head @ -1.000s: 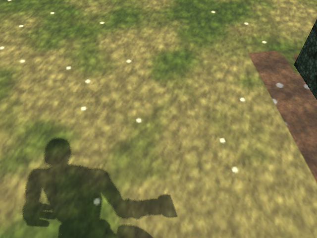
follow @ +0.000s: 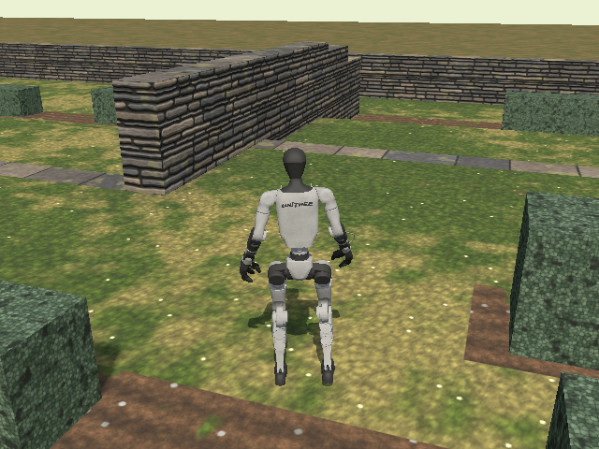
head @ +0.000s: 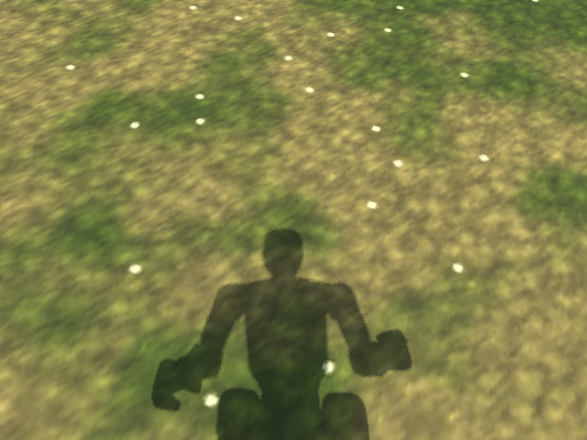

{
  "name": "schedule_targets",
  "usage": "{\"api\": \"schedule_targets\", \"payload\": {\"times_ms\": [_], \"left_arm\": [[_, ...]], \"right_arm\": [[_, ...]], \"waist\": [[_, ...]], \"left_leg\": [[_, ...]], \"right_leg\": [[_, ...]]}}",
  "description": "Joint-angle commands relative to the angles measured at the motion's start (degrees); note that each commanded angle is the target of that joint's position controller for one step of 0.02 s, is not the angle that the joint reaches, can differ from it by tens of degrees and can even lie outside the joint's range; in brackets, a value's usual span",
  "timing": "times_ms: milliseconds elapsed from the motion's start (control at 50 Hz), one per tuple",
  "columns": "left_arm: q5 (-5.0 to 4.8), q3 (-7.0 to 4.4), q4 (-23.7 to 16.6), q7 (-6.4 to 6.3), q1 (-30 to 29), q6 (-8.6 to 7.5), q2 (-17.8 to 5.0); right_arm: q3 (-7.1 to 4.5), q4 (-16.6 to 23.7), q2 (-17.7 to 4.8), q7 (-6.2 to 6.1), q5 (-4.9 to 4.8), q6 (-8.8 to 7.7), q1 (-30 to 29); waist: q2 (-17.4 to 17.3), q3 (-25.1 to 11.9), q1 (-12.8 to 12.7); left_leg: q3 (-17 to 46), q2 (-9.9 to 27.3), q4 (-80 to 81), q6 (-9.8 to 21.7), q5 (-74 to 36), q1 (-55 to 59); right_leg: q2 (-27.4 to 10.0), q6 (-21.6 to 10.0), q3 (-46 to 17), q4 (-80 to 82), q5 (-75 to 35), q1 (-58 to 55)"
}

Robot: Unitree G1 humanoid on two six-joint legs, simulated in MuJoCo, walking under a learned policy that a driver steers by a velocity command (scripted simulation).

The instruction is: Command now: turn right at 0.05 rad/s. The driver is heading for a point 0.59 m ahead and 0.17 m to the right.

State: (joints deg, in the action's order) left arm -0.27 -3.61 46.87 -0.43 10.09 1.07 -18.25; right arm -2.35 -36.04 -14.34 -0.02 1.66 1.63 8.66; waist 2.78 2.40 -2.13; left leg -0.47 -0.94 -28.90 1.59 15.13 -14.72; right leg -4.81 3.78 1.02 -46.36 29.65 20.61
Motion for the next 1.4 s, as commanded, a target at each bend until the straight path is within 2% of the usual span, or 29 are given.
{"api": "schedule_targets", "payload": {"times_ms": [20, 240, 300, 360, 380, 400, 420, 440, 460, 520, 660, 780, 820, 860, 880, 900, 920, 940, 980, 1000, 1040, 1120, 1220, 1280, 1300, 1320, 1340, 1360, 1400], "left_arm": [[-0.14, -1.72, -1.5, -0.94, 0.6, 0.58, -6.3], [-0.83, -1.38, -5.1, -0.53, -0.5, 1.48, -4.1], [-1.3, -1.34, -5.8, 0.59, 0.3, 1.47, -4.2], [-1.46, -1.91, -2.4, 1.48, 8.2, 0.94, -4.2], [-1.63, -2.63, 0.3, 1.18, 14.1, 0.62, -5.4], [-1.82, -4.09, 1.3, 0.3, 20.1, -0.01, -10.5], [-0.31, -4.43, -1.7, 1.12, 18.0, -2.08, -15.6], [0.52, -3.51, -3.4, 1.34, 13.8, -3.67, -11.8], [0.03, -2.55, -4.0, 1.03, 10.7, -4.56, -9.1], [-0.69, -1.36, -4.8, -0.1, 9.9, -4.62, -6.4], [-0.65, -1.93, -4.5, -1.41, 15.7, -4.43, -7.5], [-1.58, -2.7, -4.1, -1.97, 17.3, -3.43, -8.5], [-1.05, -2.93, -4.5, -2.04, 15.8, -3.14, -8.7], [-0.18, -2.05, -5.2, -1.67, 14.6, -2.98, -6.7], [1.34, -0.43, -6.4, -1.53, 15.9, -3.12, -2.3], [-1.56, 0.72, -6.5, -1.09, 26.5, -3.92, 2.9], [-2.73, -0.48, -5.3, -1.03, 21.4, -4.3, -4.5], [-2.71, -1.16, -6.9, -0.79, 13.2, -4.59, -7.1], [-0.29, -1.02, -8.9, -0.7, 6.1, -5.55, -5.8], [-0.39, -0.94, -9.2, -0.34, 7.0, -5.74, -4.8], [-0.23, -0.3, -9.4, 0.01, 7.6, -5.86, -2.7], [0.86, 1.38, -12.5, 0.65, -0.6, -6.51, 0.0], [0.31, 0.65, -14.0, 1.52, -6.7, -7.26, -2.6], [1.21, -0.78, -12.6, 1.31, -1.7, -7.42, -4.5], [1.73, -1.5, -12.1, 0.96, 2.1, -7.49, -6.5], [3.04, -2.04, -12.6, 0.57, 7.2, -7.25, -10.5], [2.48, -1.97, -11.4, 1.0, 8.8, -6.01, -10.0], [1.07, -1.37, -11.3, 1.65, 7.8, -5.35, -7.3], [0.73, 0.22, -11.3, 2.11, 1.1, -5.11, -3.3]], "right_arm": [[-1.9, 1.8, -7.8, -0.17, 0.2, -2.68, -2.4], [-3.63, -1.5, -10.0, -2.18, -0.84, -0.94, -3.6], [-4.44, -2.4, -11.7, -1.69, -2.06, -1.07, -2.6], [-4.35, -2.8, -11.1, -0.97, -3.63, -1.64, -6.0], [-3.67, -3.0, -8.2, -0.7, -3.26, -1.95, -6.3], [-2.38, -1.5, -3.7, 0.01, -1.72, -2.52, -8.2], [-2.51, 2.4, -4.3, 0.2, -2.31, -3.94, -12.3], [-3.34, 2.2, -8.2, 0.62, -3.9, -5.26, -13.7], [-3.96, 1.2, -10.3, 1.03, -4.25, -6.06, -11.8], [-4.31, -1.6, -10.0, 0.68, -1.31, -7.03, -9.5], [-2.73, 0.4, -5.6, 1.84, -2.32, -7.79, -16.2], [-2.64, 2.4, -7.1, 3.23, -2.81, -9.12, -18.8], [-3.42, 1.0, -9.0, 3.01, -2.75, -9.41, -13.4], [-5.11, -2.2, -12.8, 2.01, -2.18, -9.29, 1.2], [-5.36, -3.0, -16.1, 1.49, -0.94, -8.94, 11.3], [-5.79, -6.1, -17.8, 2.55, -0.76, -8.79, 13.9], [-4.19, -5.5, -11.0, 2.64, -2.2, -8.84, 11.1], [-3.51, -5.5, -8.5, 2.22, -2.59, -8.51, 7.7], [-2.93, -5.8, -7.9, 2.08, -1.61, -7.91, 3.9], [-2.66, -5.9, -7.9, 1.81, -1.02, -8.0, 3.4], [-2.43, -6.4, -7.4, 1.49, -2.01, -8.16, 3.8], [-3.36, -6.8, -11.0, 0.49, -3.15, -7.61, 4.8], [-3.64, -8.4, -12.2, 0.03, -3.53, -6.04, 9.9], [-3.03, -8.5, -10.7, -0.35, -3.08, -5.21, 10.0], [-2.33, -8.1, -8.8, -0.39, -2.43, -5.32, 10.3], [-0.75, -6.9, -4.8, -0.46, -0.78, -5.59, 13.8], [-0.19, -8.5, -3.7, -0.55, -2.11, -5.41, 22.3], [-1.44, -9.6, -8.9, -0.64, -2.96, -4.67, 21.7], [-1.88, -8.3, -9.5, -1.22, -2.7, -2.82, 12.8]], "waist": [[-12.3, -4.6, 1.5], [-9.6, -4.2, 3.2], [-9.9, -4.8, 3.3], [-9.2, -3.5, -1.8], [-5.2, -3.6, -3.5], [10.0, -4.2, -4.8], [13.3, -1.8, -4.4], [6.4, 0.8, -3.7], [5.1, 3.1, -1.3], [2.4, 2.4, 0.0], [4.1, 2.6, -2.4], [5.4, 3.6, -2.3], [7.6, 0.8, 0.3], [7.2, -10.6, 7.7], [-1.4, -21.1, 10.2], [-24.9, -28.6, 3.8], [-16.4, -20.0, 6.1], [-10.8, -11.2, 7.0], [-3.8, -4.2, 4.4], [-6.5, -4.3, 2.5], [-7.8, -3.9, 1.2], [-6.7, -0.7, 2.5], [-7.4, -1.6, 4.6], [-7.7, -5.6, 1.4], [-6.2, -8.3, -0.6], [5.0, -16.7, -1.0], [17.1, -24.0, 1.0], [10.3, -21.1, 0.4], [1.4, -11.0, 1.3]], "left_leg": [[10.6, 15.0, 11.2, 9.4, -21.0, 4.9], [6.6, 19.2, 10.2, 13.1, -21.8, 9.3], [7.0, 19.9, 14.0, 11.9, 1.5, 7.4], [2.2, 16.6, 11.0, 7.4, 14.9, -1.5], [-2.4, 13.3, 2.3, 4.4, 15.8, -7.5], [-10.2, 6.8, -21.6, -1.2, 19.1, -20.8], [-1.7, -1.7, -31.7, -2.6, 23.7, -36.4], [3.9, 2.3, -35.8, -1.5, 18.7, -38.8], [4.5, 4.1, -34.3, -0.6, 10.9, -38.8], [3.4, 5.2, -27.0, -2.0, -2.9, -32.9], [1.2, 1.1, -7.4, -4.9, -17.9, -24.6], [2.5, 0.3, 0.8, -3.1, -16.8, -19.3], [0.9, -0.6, 1.0, -1.3, -13.3, -12.3], [0.4, 0.5, 0.8, 3.1, -14.1, 10.5], [15.0, 12.5, -2.1, 7.3, -9.2, 28.9], [46.5, 24.5, 8.8, 16.2, 5.9, 42.0], [45.3, 22.0, 13.2, 13.7, 13.5, 36.2], [34.3, 19.5, 13.3, 11.9, 10.2, 27.5], [23.9, 14.8, 15.0, 11.5, -4.6, 13.2], [22.4, 14.1, 16.1, 12.4, -8.4, 10.0], [20.0, 13.0, 18.2, 13.8, -11.1, 7.5], [14.2, 10.9, 20.7, 13.2, -11.6, 0.4], [12.2, 10.3, 14.7, 8.5, -19.2, 3.0], [11.3, 8.2, 4.7, 4.3, -23.9, 4.7], [9.4, 5.0, -2.8, 2.0, -21.8, 2.5], [6.4, 0.1, -19.3, -1.5, -0.2, -7.2], [6.4, -2.5, -34.1, -3.8, 23.6, -14.9], [9.2, -1.0, -39.8, -4.3, 23.1, -17.8], [6.7, 2.7, -39.7, -4.8, 17.6, -20.0]], "right_leg": [[-0.6, 1.2, -4.5, -8.0, -1.7, 4.3], [0.4, 0.9, -0.1, -2.8, -2.6, 5.1], [0.9, -2.5, 2.5, 2.3, -3.7, 1.5], [4.1, -7.6, 6.4, 16.4, -10.3, -12.4], [4.5, -9.8, 3.9, 19.9, -8.9, -20.4], [-8.5, -15.2, -16.3, 26.5, -6.7, -28.5], [-18.0, -25.5, -43.4, 35.2, 3.8, -27.8], [-18.4, -25.2, -42.1, 38.6, 7.5, -25.8], [-15.8, -22.1, -35.9, 38.4, 5.8, -24.6], [-8.9, -16.6, -22.9, 38.0, -9.9, -23.4], [-4.2, -14.4, -14.5, 36.7, -26.1, -18.2], [-7.1, -13.6, -19.2, 32.1, -30.3, -19.9], [-7.5, -12.4, -18.5, 27.8, -42.9, -21.4], [-2.5, -9.4, -14.4, 9.6, -55.4, -16.5], [2.2, -7.7, -13.0, -8.3, -35.6, -4.7], [10.5, -4.9, -13.0, -26.2, 3.9, 13.4], [6.6, -4.9, -14.2, -31.0, 1.6, 18.8], [4.6, -5.3, -11.7, -30.3, -3.4, 20.5], [0.5, -5.8, -8.2, -24.9, -9.2, 17.2], [-0.6, -5.8, -8.2, -23.3, -10.4, 14.7], [-1.5, -5.0, -7.0, -17.7, -9.6, 13.9], [-0.7, -2.6, -3.9, 0.5, -17.6, 10.7], [3.4, -2.1, -3.4, 14.2, -31.2, 3.4], [4.6, -5.0, -2.5, 19.2, -35.1, -7.2], [1.4, -6.9, -4.1, 20.2, -43.7, -14.2], [-11.5, -12.2, -16.1, 16.9, -61.4, -29.2], [-20.5, -20.8, -31.2, 19.5, -61.6, -35.5], [-18.1, -20.4, -32.6, 22.6, -50.5, -30.8], [-13.2, -17.4, -22.0, 24.9, -44.5, -19.6]]}}
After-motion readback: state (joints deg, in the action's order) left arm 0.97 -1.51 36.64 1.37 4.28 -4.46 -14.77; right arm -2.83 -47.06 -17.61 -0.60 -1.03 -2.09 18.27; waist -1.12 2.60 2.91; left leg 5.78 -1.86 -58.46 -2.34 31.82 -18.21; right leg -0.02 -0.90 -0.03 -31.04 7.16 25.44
